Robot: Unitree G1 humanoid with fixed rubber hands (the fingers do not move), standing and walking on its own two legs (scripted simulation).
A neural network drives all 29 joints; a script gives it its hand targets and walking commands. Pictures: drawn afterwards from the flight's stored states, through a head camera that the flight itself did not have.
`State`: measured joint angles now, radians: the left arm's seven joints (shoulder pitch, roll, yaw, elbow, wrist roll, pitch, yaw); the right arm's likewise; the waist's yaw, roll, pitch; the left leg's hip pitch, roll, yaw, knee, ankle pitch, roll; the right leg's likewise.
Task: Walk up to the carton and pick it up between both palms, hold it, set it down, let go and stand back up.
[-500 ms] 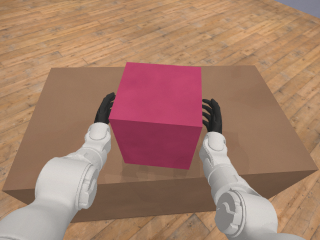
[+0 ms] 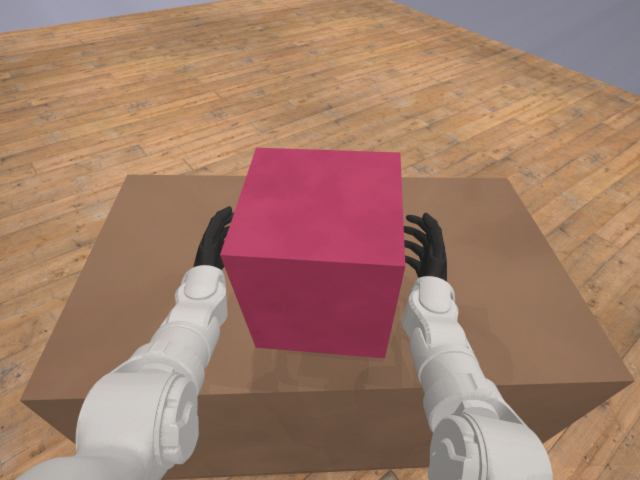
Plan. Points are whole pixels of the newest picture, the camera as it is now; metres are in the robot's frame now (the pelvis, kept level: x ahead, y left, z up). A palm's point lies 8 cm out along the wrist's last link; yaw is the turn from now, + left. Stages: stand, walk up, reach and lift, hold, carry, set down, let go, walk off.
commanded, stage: reach and lift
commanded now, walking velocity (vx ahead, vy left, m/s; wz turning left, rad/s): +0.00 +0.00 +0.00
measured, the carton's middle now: (322, 256) +0.43 -0.05 +0.03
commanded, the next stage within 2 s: hold in 1.74 s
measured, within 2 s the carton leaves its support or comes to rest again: neither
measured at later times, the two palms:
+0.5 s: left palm (205, 244) +0.38 +0.10 +0.12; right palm (443, 261) +0.34 -0.19 +0.11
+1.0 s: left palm (190, 258) +0.35 +0.12 +0.14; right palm (447, 255) +0.32 -0.18 +0.14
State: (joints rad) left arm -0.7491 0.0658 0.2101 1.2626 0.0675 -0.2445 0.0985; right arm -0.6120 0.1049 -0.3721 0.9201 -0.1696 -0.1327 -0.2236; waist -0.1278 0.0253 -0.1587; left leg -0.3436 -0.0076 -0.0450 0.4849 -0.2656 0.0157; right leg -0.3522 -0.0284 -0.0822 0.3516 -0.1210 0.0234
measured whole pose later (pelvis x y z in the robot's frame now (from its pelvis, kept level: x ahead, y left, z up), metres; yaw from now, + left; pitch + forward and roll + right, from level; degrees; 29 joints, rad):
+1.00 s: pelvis -0.02 -0.01 +0.01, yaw +0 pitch -10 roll -1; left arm -0.52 -0.11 0.30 0.32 0.34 0.45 0.02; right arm -0.54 0.06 -0.17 0.60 0.02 0.11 -0.21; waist -0.09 -0.06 0.06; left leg 0.04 0.00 -0.03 0.34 -0.22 0.00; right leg 0.01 -0.02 -0.06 0.25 -0.09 0.01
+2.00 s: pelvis -0.02 -0.01 +0.01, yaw +0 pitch -12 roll -1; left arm -0.50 -0.12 0.27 0.07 0.42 0.66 -0.03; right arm -0.54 0.04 -0.09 0.49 0.06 0.09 -0.20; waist -0.09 -0.08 0.15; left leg 0.10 0.00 -0.02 0.31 -0.20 0.00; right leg 0.06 -0.02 -0.08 0.23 -0.09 0.01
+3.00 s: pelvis -0.02 -0.02 +0.01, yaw +1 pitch -14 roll -1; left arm -0.53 -0.11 0.32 0.01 0.44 0.72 -0.08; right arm -0.57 0.05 -0.06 0.44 0.07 0.14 -0.23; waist -0.10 -0.08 0.17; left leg 0.13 0.02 -0.02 0.30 -0.19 -0.01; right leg 0.10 -0.02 -0.10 0.24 -0.09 -0.01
